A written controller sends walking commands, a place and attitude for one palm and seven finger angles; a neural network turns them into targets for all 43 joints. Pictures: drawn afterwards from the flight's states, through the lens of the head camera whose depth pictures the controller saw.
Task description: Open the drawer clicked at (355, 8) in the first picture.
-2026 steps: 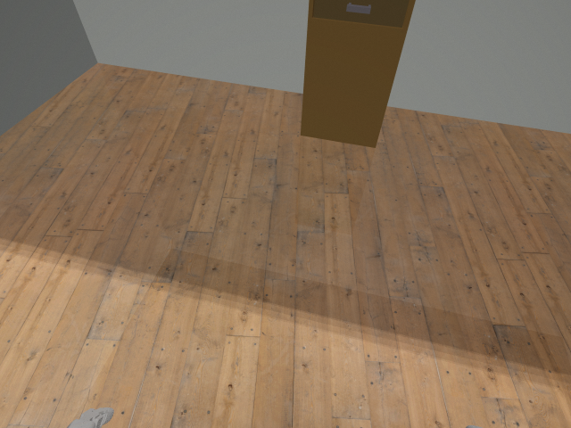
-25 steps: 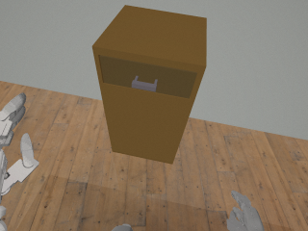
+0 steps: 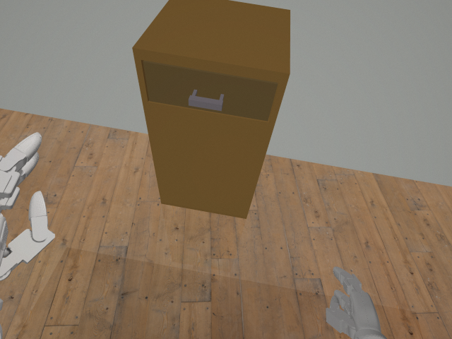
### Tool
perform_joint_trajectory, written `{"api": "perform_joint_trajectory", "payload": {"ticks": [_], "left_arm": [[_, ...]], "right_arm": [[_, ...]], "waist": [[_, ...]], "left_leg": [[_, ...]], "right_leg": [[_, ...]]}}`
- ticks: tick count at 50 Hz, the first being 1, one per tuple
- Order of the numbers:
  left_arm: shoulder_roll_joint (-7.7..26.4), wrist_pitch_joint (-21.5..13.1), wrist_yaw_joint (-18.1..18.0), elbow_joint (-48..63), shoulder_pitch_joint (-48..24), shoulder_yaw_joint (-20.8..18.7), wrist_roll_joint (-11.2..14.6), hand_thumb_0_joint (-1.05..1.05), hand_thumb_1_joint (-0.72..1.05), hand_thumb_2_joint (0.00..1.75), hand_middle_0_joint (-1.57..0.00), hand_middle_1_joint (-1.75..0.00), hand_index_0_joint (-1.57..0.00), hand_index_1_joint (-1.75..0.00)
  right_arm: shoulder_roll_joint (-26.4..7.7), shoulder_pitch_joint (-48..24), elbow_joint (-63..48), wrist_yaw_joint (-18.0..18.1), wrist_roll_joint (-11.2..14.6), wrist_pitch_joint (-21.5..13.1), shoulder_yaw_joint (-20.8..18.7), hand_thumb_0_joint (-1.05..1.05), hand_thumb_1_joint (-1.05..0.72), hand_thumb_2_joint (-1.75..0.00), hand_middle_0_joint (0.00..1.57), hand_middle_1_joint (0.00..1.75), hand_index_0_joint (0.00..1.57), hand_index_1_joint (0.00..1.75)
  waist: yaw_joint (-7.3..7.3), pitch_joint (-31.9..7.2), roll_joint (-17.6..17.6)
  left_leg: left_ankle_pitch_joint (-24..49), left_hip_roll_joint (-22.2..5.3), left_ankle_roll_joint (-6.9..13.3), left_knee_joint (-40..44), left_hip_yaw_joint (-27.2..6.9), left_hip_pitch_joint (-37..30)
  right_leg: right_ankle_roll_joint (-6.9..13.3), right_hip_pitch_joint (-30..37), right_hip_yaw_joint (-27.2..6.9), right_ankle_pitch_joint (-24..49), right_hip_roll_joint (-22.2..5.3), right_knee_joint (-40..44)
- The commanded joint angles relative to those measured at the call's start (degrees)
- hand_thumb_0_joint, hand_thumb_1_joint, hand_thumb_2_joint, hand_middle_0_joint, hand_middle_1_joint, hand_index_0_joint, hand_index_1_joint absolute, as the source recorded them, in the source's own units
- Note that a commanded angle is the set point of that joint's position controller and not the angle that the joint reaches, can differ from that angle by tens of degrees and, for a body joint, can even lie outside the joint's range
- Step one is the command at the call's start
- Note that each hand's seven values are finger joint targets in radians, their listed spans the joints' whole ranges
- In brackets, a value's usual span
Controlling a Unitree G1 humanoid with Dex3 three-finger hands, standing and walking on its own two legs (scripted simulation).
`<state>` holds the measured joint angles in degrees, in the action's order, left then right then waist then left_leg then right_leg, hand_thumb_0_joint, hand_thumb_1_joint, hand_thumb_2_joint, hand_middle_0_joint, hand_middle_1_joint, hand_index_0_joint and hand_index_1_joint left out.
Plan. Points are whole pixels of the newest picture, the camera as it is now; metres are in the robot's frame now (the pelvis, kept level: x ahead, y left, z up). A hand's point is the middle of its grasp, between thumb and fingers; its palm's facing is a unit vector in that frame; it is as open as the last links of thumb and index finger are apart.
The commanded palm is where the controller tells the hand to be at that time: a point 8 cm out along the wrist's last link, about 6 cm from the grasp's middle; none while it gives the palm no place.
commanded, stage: stop stepping back and stand still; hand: left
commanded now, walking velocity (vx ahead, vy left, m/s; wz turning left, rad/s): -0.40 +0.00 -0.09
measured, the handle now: (207, 99) +0.76 +0.10 -0.04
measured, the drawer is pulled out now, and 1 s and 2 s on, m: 0.00 0.00 0.00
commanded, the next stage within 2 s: let the arm hang, fingers relaxed in 1.06 s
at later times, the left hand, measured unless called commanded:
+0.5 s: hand out of the picture +0.05 +0.21 +0.17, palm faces +0.40 -0.84 -0.37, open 7.4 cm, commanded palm -0.01 +0.26 +0.18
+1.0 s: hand out of the picture +0.03 +0.24 +0.16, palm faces +0.42 -0.79 -0.44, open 7.4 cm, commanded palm -0.03 +0.27 +0.18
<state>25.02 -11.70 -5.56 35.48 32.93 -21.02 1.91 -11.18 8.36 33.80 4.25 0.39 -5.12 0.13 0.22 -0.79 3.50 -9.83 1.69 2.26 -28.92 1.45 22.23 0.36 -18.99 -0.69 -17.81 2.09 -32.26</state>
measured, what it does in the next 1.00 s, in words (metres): walks backwards: right foot, then left foot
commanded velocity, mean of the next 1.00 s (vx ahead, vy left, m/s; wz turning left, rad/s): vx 0.13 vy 0.02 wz -0.01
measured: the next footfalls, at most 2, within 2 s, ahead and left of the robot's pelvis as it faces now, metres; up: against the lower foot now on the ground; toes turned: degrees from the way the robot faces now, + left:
right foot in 0.26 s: -0.08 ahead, -0.11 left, +0.00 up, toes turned +1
left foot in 0.48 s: -0.07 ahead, +0.11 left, +0.00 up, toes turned +6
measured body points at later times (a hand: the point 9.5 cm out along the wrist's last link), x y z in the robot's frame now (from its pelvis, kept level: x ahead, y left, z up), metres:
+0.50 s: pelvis -0.13 -0.02 +0.00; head -0.17 -0.01 +0.45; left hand +0.02 +0.25 +0.19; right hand -0.02 -0.29 -0.08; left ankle -0.12 +0.11 -0.73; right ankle -0.12 -0.11 -0.73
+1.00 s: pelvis -0.15 -0.01 +0.00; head -0.16 +0.00 +0.45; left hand +0.00 +0.28 +0.18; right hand +0.02 -0.23 -0.08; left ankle -0.11 +0.11 -0.73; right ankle -0.12 -0.11 -0.73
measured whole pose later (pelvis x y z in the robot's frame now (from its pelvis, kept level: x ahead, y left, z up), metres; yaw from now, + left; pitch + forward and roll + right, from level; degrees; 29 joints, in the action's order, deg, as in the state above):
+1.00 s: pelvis -0.15 -0.01 +0.00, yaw +2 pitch -1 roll +0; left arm 20.7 -11.9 -8.6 30.4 33.9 -20.2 -0.1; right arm -10.6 14.4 34.4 4.4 -0.8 -9.4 1.8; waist 0.2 -0.6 1.5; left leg -13.6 -1.6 0.3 -32.6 4.1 17.8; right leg 0.8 -16.9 3.5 -15.4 -0.6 -34.1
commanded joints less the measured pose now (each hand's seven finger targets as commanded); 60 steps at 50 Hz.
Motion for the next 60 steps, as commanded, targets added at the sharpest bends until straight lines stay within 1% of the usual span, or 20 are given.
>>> {"api": "perform_joint_trajectory", "payload": {"ticks": [1,4,8,10,11,12,13,17,22,25,28,31,34,40,43,46,52,57,58,60], "left_arm": [[7.14,-3.83,-0.65,14.48,5.59,-6.55,1.22,0.0,0.9,0.9,-0.2,-0.3,-0.2,-0.3],[5.33,-2.25,-1.31,17.01,5.98,-5.74,1.55,0.0,0.9,0.9,-0.2,-0.3,-0.2,-0.3],[5.84,-0.04,-2.57,15.1,10.14,-7.35,2.11,0.0,0.9,0.9,-0.2,-0.3,-0.2,-0.3],[6.28,0.34,-3.08,14.59,10.63,-7.72,1.65,0.0,0.9,0.9,-0.2,-0.3,-0.2,-0.3],[7.44,0.35,-3.11,13.44,10.3,-8.55,1.17,0.0,0.9,0.9,-0.2,-0.3,-0.2,-0.3],[9.07,-0.01,-3.09,13.64,8.34,-9.26,1.0,0.0,0.9,0.9,-0.2,-0.3,-0.2,-0.3],[11.73,-0.9,-3.67,15.94,2.28,-11.37,1.44,0.0,0.9,0.9,-0.2,-0.3,-0.2,-0.3],[4.67,-0.9,-3.9,7.49,-0.66,-4.44,-0.32,0.0,0.9,0.9,-0.2,-0.3,-0.2,-0.3],[4.41,-1.61,-4.25,5.63,-1.77,-2.73,-1.08,0.0,0.9,0.9,-0.2,-0.3,-0.2,-0.3],[6.33,-2.99,-4.49,9.19,-2.31,-4.95,-0.78,0.0,0.9,0.9,-0.2,-0.3,-0.2,-0.3],[4.85,-3.36,-4.6,8.86,1.24,-5.46,-1.44,0.0,0.9,0.9,-0.2,-0.3,-0.2,-0.3],[4.43,-2.82,-4.6,6.72,0.6,-5.21,-1.88,0.0,0.9,0.9,-0.2,-0.3,-0.2,-0.3],[6.95,-3.3,-4.59,7.96,-3.29,-6.56,-1.39,0.0,0.9,0.9,-0.2,-0.3,-0.2,-0.3],[3.87,-3.89,-4.14,6.62,-2.26,-3.94,-1.22,0.0,0.9,0.9,-0.2,-0.3,-0.2,-0.3],[4.05,-4.38,-4.57,9.5,-3.6,-4.18,-1.15,0.0,0.9,0.9,-0.2,-0.3,-0.2,-0.3],[2.99,-3.7,-4.14,7.06,-1.64,-4.48,-1.95,0.0,0.9,0.9,-0.2,-0.3,-0.2,-0.3],[4.32,-3.54,-3.84,9.09,-0.42,-5.04,-0.79,0.0,0.9,0.9,-0.2,-0.3,-0.2,-0.3],[3.39,-2.9,-3.92,8.65,1.31,-4.55,-0.46,0.0,0.9,0.9,-0.2,-0.3,-0.2,-0.3],[-1.6,6.3,4.25,-39.41,-6.17,15.61,-6.03,0.0,0.9,0.9,-0.2,-0.3,-0.2,-0.3],[-3.47,11.05,5.48,-42.0,-7.75,14.77,-4.69,0.0,0.9,0.9,-0.2,-0.3,-0.2,-0.3]], "right_arm": [[-7.93,-1.9,-9.55,-0.35,-1.7,-4.46,-3.47,0.0,-0.9,-0.9,0.2,0.3,0.2,0.3],[-8.12,-2.26,-9.01,-1.29,-0.77,-6.1,-3.62,0.0,-0.9,-0.9,0.2,0.3,0.2,0.3],[-8.04,-2.35,-10.19,-1.14,-0.5,-6.35,-2.78,0.0,-0.9,-0.9,0.2,0.3,0.2,0.3],[-8.02,-2.45,-11.26,-0.47,-0.48,-5.27,-2.41,0.0,-0.9,-0.9,0.2,0.3,0.2,0.3],[-7.38,-1.99,-11.1,-0.37,-0.43,-4.52,-2.43,0.0,-0.9,-0.9,0.2,0.3,0.2,0.3],[-6.99,-1.61,-10.46,-0.4,-0.68,-3.63,-2.59,0.0,-0.9,-0.9,0.2,0.3,0.2,0.3],[-7.58,-2.16,-8.99,-0.08,-1.54,-3.29,-2.16,0.0,-0.9,-0.9,0.2,0.3,0.2,0.3],[-7.31,0.09,-6.69,1.18,-1.0,-4.02,-2.26,0.0,-0.9,-0.9,0.2,0.3,0.2,0.3],[-7.79,1.71,-5.73,2.76,-1.79,-6.03,-1.37,0.0,-0.9,-0.9,0.2,0.3,0.2,0.3],[-9.98,2.01,-8.09,3.29,-1.45,-6.57,-2.36,0.0,-0.9,-0.9,0.2,0.3,0.2,0.3],[-8.57,1.43,-7.28,2.36,-0.91,-6.6,-1.68,0.0,-0.9,-0.9,0.2,0.3,0.2,0.3],[-8.62,1.17,-7.12,1.88,-1.05,-6.89,-1.99,0.0,-0.9,-0.9,0.2,0.3,0.2,0.3],[-7.87,0.65,-6.21,0.82,-1.12,-6.96,-2.47,0.0,-0.9,-0.9,0.2,0.3,0.2,0.3],[-6.26,2.46,-5.44,1.29,-1.82,-6.86,-1.04,0.0,-0.9,-0.9,0.2,0.3,0.2,0.3],[-8.6,0.68,-8.15,1.73,-1.49,-6.85,-1.71,0.0,-0.9,-0.9,0.2,0.3,0.2,0.3],[-7.08,0.51,-7.85,1.27,-0.75,-6.67,-1.09,0.0,-0.9,-0.9,0.2,0.3,0.2,0.3],[-6.34,1.15,-7.1,0.09,-1.06,-7.43,-1.18,0.0,-0.9,-0.9,0.2,0.3,0.2,0.3],[-6.53,-0.03,-7.21,0.38,-0.91,-6.81,-1.08,0.0,-0.9,-0.9,0.2,0.3,0.2,0.3],[-18.89,-1.55,8.08,-4.61,-1.43,-7.39,-6.14,0.0,-0.9,-0.9,0.2,0.3,0.2,0.3],[-16.08,3.28,6.61,-4.25,-0.96,-2.04,-5.9,0.0,-0.9,-0.9,0.2,0.3,0.2,0.3]], "waist": [[-1.04,-14.81,-16.54],[-0.93,-13.97,-12.03],[-0.28,-7.29,-15.16],[-0.11,-5.28,-13.86],[0.37,-4.25,-6.61],[0.65,-4.17,4.94],[0.02,-1.8,8.09],[0.97,-1.88,2.26],[0.64,1.46,0.17],[0.55,-1.24,-8.78],[0.61,1.44,-14.84],[0.23,2.36,-6.76],[-0.49,1.05,10.08],[0.93,0.29,-1.13],[-0.18,0.2,-12.04],[0.09,2.64,-14.74],[0.24,-1.92,1.48],[0.1,-3.51,-5.24],[3.42,-0.75,-7.59],[1.48,-5.87,-4.87]], "left_leg": [[45.02,-20.62,4.85,9.32,-15.29,-15.71],[36.71,-18.69,5.68,9.06,-11.06,-17.19],[-14.5,-14.73,2.88,20.67,-8.15,0.01],[-25.18,-9.71,-0.53,18.35,-4.91,7.2],[-24.19,-5.11,-2.76,8.53,-1.35,6.01],[-16.3,-1.11,-4.42,-12.04,-0.08,0.03],[-10.39,-2.23,-4.07,-23.49,-2.61,2.12],[-9.88,-4.4,-3.01,-21.21,-0.83,2.04],[-14.96,-3.49,-0.35,2.57,3.11,-6.08],[-14.01,-10.81,2.89,9.2,-8.29,-5.15],[-35.17,-15.57,4.44,17.32,-14.0,5.45],[-29.37,-10.35,1.83,7.91,-5.8,9.42],[-16.93,-2.36,-1.7,-27.66,0.94,11.34],[-9.85,-3.73,-0.78,-0.35,3.2,-8.69],[-18.4,-14.64,3.25,12.17,-13.23,-4.5],[-28.67,-15.46,3.23,16.94,-12.2,5.21],[-8.57,-4.53,-1.34,-2.37,-0.29,-5.42],[1.86,-6.1,-1.53,3.42,-2.02,-10.13],[15.33,-8.88,0.22,-4.82,-5.48,-5.94],[22.0,-12.16,1.94,-0.89,-8.53,-5.72]], "right_leg": [[-0.78,-2.18,-2.2,-14.25,0.83,-18.42],[-1.92,-3.53,-0.43,-9.49,0.38,-18.09],[-1.22,7.72,5.3,-12.11,0.97,-9.53],[0.26,17.0,8.3,-8.71,1.18,3.96],[2.26,13.4,3.27,-11.32,-3.21,13.34],[7.45,-0.48,-14.37,-21.92,-15.6,23.96],[11.02,-7.8,-21.66,-18.05,-24.25,27.39],[6.9,-4.44,-9.5,-13.9,-17.73,21.32],[5.4,-3.59,-8.13,-20.08,-14.72,17.49],[1.17,2.07,-1.33,-6.66,-5.92,3.21],[-0.22,4.29,4.81,-9.3,-2.28,-6.43],[1.13,8.9,1.94,-8.98,-3.62,3.16],[11.44,4.5,-27.72,-19.5,-22.19,22.3],[5.99,-3.79,-6.85,-11.75,-13.82,15.01],[-0.34,-0.49,1.78,-4.87,-3.96,0.55],[-0.87,4.84,3.25,-4.23,-2.93,-5.14],[2.81,1.0,-9.94,-1.52,-10.62,15.04],[1.81,3.98,-4.34,9.19,-8.44,11.06],[1.63,-1.94,0.76,20.61,-9.51,-0.74],[0.61,1.49,1.57,13.12,-5.27,-5.67]]}}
